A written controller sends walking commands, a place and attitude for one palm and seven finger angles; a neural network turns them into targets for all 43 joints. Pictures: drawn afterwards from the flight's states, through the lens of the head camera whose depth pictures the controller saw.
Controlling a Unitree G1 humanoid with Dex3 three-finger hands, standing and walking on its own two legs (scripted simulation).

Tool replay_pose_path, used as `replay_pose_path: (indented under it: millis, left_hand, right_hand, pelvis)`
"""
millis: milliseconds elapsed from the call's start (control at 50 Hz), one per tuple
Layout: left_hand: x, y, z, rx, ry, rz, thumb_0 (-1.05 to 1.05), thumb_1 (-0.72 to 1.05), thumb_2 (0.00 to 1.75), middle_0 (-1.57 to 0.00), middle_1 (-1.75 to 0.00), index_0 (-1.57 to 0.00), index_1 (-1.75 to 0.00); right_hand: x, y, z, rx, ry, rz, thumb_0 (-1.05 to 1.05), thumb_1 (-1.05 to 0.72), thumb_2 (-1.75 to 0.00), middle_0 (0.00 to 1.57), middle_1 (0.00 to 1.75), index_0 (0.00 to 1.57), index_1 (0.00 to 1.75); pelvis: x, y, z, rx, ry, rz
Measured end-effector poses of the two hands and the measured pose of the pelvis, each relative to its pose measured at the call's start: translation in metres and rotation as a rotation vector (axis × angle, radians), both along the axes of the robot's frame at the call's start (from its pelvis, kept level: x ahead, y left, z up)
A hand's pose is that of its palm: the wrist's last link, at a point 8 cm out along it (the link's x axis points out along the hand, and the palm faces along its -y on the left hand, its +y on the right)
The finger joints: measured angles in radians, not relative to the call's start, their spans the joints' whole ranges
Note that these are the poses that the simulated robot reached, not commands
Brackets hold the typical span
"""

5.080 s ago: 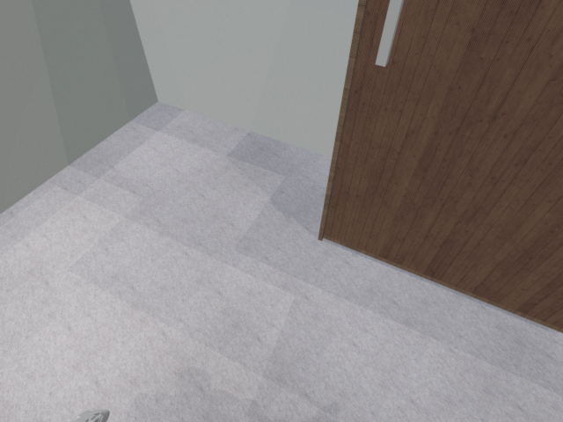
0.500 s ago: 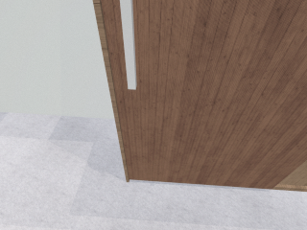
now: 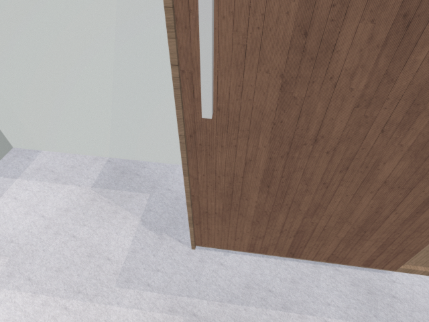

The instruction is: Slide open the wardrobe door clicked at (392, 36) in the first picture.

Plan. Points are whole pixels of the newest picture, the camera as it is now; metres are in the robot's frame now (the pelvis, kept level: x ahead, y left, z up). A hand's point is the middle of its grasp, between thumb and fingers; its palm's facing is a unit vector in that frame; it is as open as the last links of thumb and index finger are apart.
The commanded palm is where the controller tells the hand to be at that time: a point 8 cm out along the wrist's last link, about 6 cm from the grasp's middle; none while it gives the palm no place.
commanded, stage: come to a stop and stand still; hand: left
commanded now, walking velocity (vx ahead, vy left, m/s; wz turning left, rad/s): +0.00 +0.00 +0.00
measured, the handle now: (208, 48) +0.59 +0.06 +0.26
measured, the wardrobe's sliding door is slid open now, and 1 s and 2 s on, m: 0.00 0.00 0.00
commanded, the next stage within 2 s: look again from close up in 0.70 s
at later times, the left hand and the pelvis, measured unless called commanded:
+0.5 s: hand out of the picture -0.03 +0.17 -0.17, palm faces +0.05 -0.98 -0.21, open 7.4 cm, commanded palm none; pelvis -0.04 -0.01 +0.00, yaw -2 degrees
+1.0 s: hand out of the picture -0.01 +0.17 -0.16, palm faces -0.03 -0.98 -0.19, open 7.4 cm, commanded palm none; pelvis -0.04 +0.00 +0.01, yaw -2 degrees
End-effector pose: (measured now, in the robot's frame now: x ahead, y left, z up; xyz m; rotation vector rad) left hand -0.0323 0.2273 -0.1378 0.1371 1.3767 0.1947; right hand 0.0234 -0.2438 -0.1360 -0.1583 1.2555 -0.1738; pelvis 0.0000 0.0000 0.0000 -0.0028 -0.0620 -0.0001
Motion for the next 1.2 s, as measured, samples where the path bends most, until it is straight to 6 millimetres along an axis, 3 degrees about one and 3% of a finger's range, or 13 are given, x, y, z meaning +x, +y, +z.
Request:
replay_pose_path:
  millis: [200,380,520,580,720,800,1000,1200]
  left_hand:
    - [-0.003,-0.015,-0.005,-0.033,-0.024,0.003,0.01,0.91,0.90,-0.20,-0.30,-0.20,-0.30]
    - [0.018,-0.004,-0.005,-0.012,-0.109,-0.008,0.01,0.91,0.90,-0.20,-0.30,-0.20,-0.30]
    - [-0.010,-0.013,0.003,0.003,-0.067,-0.035,0.01,0.91,0.90,-0.20,-0.29,-0.19,-0.30]
    - [-0.014,-0.013,0.005,-0.008,-0.032,-0.045,0.01,0.91,0.90,-0.20,-0.29,-0.20,-0.30]
    - [0.008,-0.004,0.002,-0.029,-0.069,-0.062,0.01,0.91,0.90,-0.20,-0.30,-0.20,-0.30]
    - [0.016,-0.003,0.006,-0.026,-0.079,-0.077,0.01,0.91,0.90,-0.20,-0.29,-0.20,-0.30]
    - [0.015,-0.007,0.008,-0.019,-0.038,-0.093,0.01,0.92,0.90,-0.20,-0.29,-0.19,-0.30]
    - [0.011,-0.017,0.009,-0.026,-0.001,-0.085,0.01,0.92,0.90,-0.20,-0.29,-0.19,-0.30]
  right_hand:
    - [-0.009,0.001,-0.001,0.007,-0.010,-0.007,0.00,-0.90,-0.89,0.20,0.30,0.20,0.30]
    - [-0.034,0.005,-0.004,-0.001,-0.005,-0.034,0.00,-0.90,-0.89,0.20,0.30,0.20,0.30]
    - [-0.033,0.005,-0.002,0.038,-0.032,-0.046,0.00,-0.91,-0.89,0.20,0.30,0.20,0.30]
    - [-0.044,0.004,0.006,0.032,-0.024,-0.062,0.00,-0.91,-0.89,0.20,0.30,0.20,0.30]
    - [-0.086,0.011,0.013,-0.005,0.101,-0.052,0.00,-0.91,-0.89,0.20,0.30,0.20,0.30]
    - [-0.097,0.018,0.013,0.013,0.148,-0.049,0.00,-0.91,-0.89,0.20,0.30,0.20,0.30]
    - [-0.077,0.027,0.007,0.052,0.117,-0.049,0.00,-0.90,-0.89,0.20,0.30,0.20,0.30]
    - [-0.054,0.015,0.006,0.037,0.087,-0.041,0.01,-0.91,-0.89,0.20,0.30,0.20,0.30]
  pelvis:
    - [-0.015,-0.003,-0.001,0.006,0.002,0.011]
    - [-0.032,-0.002,-0.004,-0.015,-0.001,-0.008]
    - [-0.042,-0.009,0.002,0.001,0.020,-0.031]
    - [-0.044,-0.008,0.007,0.001,0.037,-0.032]
    - [-0.048,-0.002,0.010,0.004,0.061,-0.030]
    - [-0.046,-0.001,0.013,0.008,0.062,-0.028]
    - [-0.038,-0.003,0.015,0.009,0.055,-0.036]
    - [-0.027,-0.008,0.015,0.010,0.056,-0.046]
